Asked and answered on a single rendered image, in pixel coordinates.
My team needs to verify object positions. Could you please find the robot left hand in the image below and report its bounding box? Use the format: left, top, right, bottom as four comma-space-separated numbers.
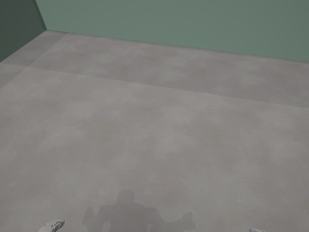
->
38, 219, 65, 232

